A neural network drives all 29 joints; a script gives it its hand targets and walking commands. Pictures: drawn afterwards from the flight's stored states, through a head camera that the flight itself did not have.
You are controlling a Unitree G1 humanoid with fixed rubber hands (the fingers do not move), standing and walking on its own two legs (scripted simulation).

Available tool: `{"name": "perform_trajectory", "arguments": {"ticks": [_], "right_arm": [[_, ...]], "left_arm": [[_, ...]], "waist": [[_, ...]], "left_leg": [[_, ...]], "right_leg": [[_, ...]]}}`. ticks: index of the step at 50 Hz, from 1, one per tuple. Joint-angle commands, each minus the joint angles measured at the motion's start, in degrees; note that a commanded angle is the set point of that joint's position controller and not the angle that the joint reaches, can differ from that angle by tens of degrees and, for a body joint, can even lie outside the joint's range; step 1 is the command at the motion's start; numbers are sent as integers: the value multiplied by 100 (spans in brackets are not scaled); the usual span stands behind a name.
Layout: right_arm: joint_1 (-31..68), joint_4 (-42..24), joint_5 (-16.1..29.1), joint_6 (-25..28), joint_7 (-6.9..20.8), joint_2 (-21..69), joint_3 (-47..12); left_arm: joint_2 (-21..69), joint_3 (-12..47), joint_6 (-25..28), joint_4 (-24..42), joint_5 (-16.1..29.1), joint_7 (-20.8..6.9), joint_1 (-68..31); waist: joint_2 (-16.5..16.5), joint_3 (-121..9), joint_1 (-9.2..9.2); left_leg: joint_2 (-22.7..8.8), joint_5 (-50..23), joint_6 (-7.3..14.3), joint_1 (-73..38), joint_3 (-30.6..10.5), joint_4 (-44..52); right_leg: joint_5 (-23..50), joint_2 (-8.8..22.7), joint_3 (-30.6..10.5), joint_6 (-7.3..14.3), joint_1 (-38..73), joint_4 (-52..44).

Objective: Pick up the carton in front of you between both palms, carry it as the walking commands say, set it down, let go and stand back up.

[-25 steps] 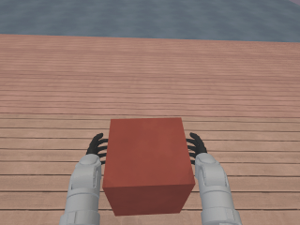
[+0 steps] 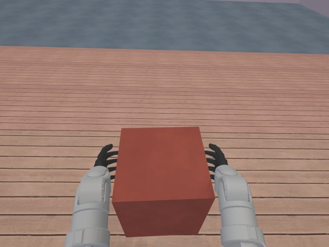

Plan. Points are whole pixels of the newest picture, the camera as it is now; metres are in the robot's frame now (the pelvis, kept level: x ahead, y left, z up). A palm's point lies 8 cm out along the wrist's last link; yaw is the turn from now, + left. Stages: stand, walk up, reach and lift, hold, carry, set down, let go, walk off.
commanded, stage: hold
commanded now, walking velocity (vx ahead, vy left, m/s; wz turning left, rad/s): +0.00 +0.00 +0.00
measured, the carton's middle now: (161, 183) +0.30 +0.00 -0.03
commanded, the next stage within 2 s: carry in 0.44 s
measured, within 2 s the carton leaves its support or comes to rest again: neither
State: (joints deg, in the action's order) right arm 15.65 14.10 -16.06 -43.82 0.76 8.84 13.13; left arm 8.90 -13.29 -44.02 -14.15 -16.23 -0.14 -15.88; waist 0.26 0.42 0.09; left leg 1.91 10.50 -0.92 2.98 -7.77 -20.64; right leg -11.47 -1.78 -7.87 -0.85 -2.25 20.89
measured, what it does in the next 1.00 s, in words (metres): walks ahead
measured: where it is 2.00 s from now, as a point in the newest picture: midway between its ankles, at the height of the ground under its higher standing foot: (160, 179)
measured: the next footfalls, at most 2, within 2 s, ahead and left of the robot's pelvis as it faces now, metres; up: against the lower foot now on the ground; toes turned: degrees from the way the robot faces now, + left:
right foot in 1.04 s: +0.27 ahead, -0.10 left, +0.00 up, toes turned -9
left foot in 1.46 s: +0.65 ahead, +0.07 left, +0.00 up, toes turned +10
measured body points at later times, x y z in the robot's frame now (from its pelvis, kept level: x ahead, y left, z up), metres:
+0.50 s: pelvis +0.00 +0.00 +0.00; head -0.04 +0.00 +0.44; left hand +0.31 +0.15 +0.04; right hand +0.31 -0.15 +0.04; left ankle +0.02 +0.13 -0.74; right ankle +0.01 -0.13 -0.74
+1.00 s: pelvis +0.18 -0.01 -0.02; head +0.18 -0.02 +0.43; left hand +0.46 +0.13 +0.05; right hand +0.44 -0.17 +0.05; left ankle +0.04 +0.11 -0.75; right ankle +0.14 -0.10 -0.72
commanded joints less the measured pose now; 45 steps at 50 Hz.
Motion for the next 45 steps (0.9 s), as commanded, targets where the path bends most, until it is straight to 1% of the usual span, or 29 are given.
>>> {"name": "perform_trajectory", "arguments": {"ticks": [1, 9, 21, 22, 23, 24, 25, 26, 28, 29, 30, 32, 33, 34, 35, 36, 37, 38, 39, 40, 41, 42, 43, 44, 45], "right_arm": [[3035, -175, 1498, 216, 1359, 5265, -3094], [3128, -33, 1451, 234, 1374, 5267, -3030], [2913, -169, 1474, 222, 1351, 5233, -3057], [2993, -297, 1553, 202, 1346, 5204, -3095], [2955, -256, 1565, 177, 1319, 5258, -3132], [2993, -437, 1644, 164, 1297, 5251, -3233], [3060, -602, 1724, 128, 1266, 5265, -3365], [3100, -767, 1801, 77, 1228, 5240, -3495], [3066, -1079, 1960, -83, 1146, 5174, -3743], [2990, -1242, 2055, -202, 1104, 5142, -3892], [2949, -1431, 2148, -342, 1061, 5067, -4029], [2926, -1774, 2337, -686, 976, 4869, -4240], [2919, -1883, 2430, -878, 937, 4763, -4307], [2873, -1960, 2501, -1069, 894, 4656, -4356], [2811, -2055, 2582, -1248, 855, 4589, -4407], [2762, -2205, 2693, -1417, 823, 4578, -4495], [2720, -2333, 2819, -1575, 802, 4623, -4576], [2593, -2463, 2934, -1730, 786, 4676, -4637], [2507, -2602, 3039, -1876, 784, 4726, -4672], [2547, -2784, 3152, -1994, 805, 4794, -4719], [2653, -2951, 3275, -2090, 845, 4888, -4783], [2636, -3035, 3397, -2162, 885, 4997, -4833], [2519, -3082, 3485, -2214, 907, 5075, -4849], [2293, -3065, 3385, -2193, 882, 5082, -4769], [1954, -3140, 3254, -2206, 836, 5052, -4720]], "left_arm": [[5316, 3157, 219, 186, 1554, -1413, -3012], [5336, 3093, 232, 36, 1501, -1416, -3091], [5306, 3119, 213, 173, 1511, -1391, -2866], [5288, 3181, 186, 211, 1573, -1386, -2901], [5282, 3195, 180, 269, 1617, -1365, -2910], [5286, 3324, 167, 431, 1693, -1345, -2961], [5290, 3434, 137, 581, 1778, -1319, -3026], [5287, 3578, 88, 753, 1880, -1286, -3073], [5242, 3861, -70, 1085, 2069, -1216, -3059], [5196, 4016, -188, 1255, 2180, -1177, -3016], [5113, 4170, -331, 1450, 2286, -1137, -3001], [4960, 4408, -681, 1778, 2504, -1068, -3021], [4876, 4477, -873, 1875, 2609, -1037, -3021], [4799, 4523, -1071, 1956, 2714, -1010, -3011], [4767, 4566, -1257, 2033, 2831, -991, -2969], [4771, 4618, -1422, 2127, 2931, -967, -2850], [4773, 4622, -1571, 2227, 3003, -944, -2705], [4768, 4610, -1709, 2296, 3052, -917, -2477], [4759, 4584, -1827, 2372, 3077, -887, -2268], [4762, 4581, -1933, 2518, 3076, -854, -2151], [4805, 4601, -2026, 2730, 3078, -814, -2167], [4840, 4657, -2109, 2990, 3099, -773, -2252], [4825, 4695, -2175, 3204, 3125, -748, -2155], [4881, 4839, -2271, 3723, 3300, -790, -2548], [5017, 4965, -2336, 3904, 3408, -855, -2579]], "waist": [[-19, -1157, 10], [-19, -1159, 6], [-28, -1255, -5], [-69, -1367, -1], [-52, -1494, -18], [-26, -1352, -19], [-17, -1210, -15], [-15, -1105, -16], [-33, -1361, -25], [-77, -1573, -28], [-138, -1682, -23], [-301, -1548, 1], [-366, -1445, 9], [-425, -1384, 16], [-389, -1387, 10], [-237, -1440, -8], [7, -1558, -23], [417, -1734, -49], [956, -1843, -70], [1379, -1643, -112], [1455, -1393, -120], [1109, -1381, -49], [585, -1813, 57], [-1030, -2201, 195], [-2533, -2053, 135]], "left_leg": [[370, -472, -21, -253, 441, 290], [361, -347, -25, -240, 455, 285], [373, -775, -33, -366, 441, 296], [-634, -120, 58, 288, 320, -233], [-596, 1019, 107, 452, 152, -109], [-547, 2185, 136, 787, 99, -10], [-541, 2862, 158, 1006, 61, -3], [-582, 2851, 164, 1096, 78, -65], [-662, 2192, 179, 1011, 224, -238], [-698, 2040, 203, 970, 242, -296], [-761, 2111, 240, 983, 189, -288], [-935, 2506, 335, 1106, 9, -187], [-1013, 2553, 380, 1133, -57, -169], [-1065, 2329, 426, 1162, -86, -233], [-1063, 1927, 441, 1185, -10, -385], [-989, 1409, 413, 1112, 219, -715], [-869, 710, 349, 1209, 513, -1254], [-675, 127, 219, 1575, 917, -1971], [-426, 308, 40, 2254, 1348, -2433], [-225, 1265, -74, 3029, 1666, -2315], [-147, 1746, -78, 3352, 1797, -1878], [-85, 1582, -8, 2688, 1806, -1110], [-203, 920, 141, 752, 1524, -136], [-941, -608, 485, -995, 310, -260], [-2057, -3287, 979, -2242, -1173, 54]], "right_leg": [[528, -365, 445, -11, -45, -341], [389, -363, 459, -3, -92, -328], [833, -384, 442, -26, 54, -335], [195, 628, 244, 45, -553, 192], [-936, 573, 76, 77, -687, 80], [-2116, 513, 32, 108, -1005, -11], [-2818, 501, -5, 137, -1260, -44], [-2794, 514, 26, 157, -1412, 20], [-2033, 516, 264, 195, -1368, 290], [-1831, 529, 329, 224, -1327, 416], [-1857, 547, 356, 249, -1357, 514], [-2080, 599, 399, 260, -1639, 664], [-2035, 613, 460, 253, -1784, 756], [-1803, 640, 543, 234, -1812, 851], [-1505, 672, 597, 225, -1751, 915], [-1070, 701, 581, 245, -1702, 962], [-469, 777, 457, 305, -1448, 1029], [226, 954, 155, 440, -919, 1035], [987, 1201, -269, 640, -212, 922], [1960, 1501, -701, 838, 325, 692], [2732, 1661, -893, 982, 537, 699], [3403, 1536, -538, 908, 229, 1131], [3544, 1220, 368, 530, -832, 1949], [2862, 654, 1349, 65, -2328, 3468], [-993, 164, 1790, -188, -4370, 3884]]}}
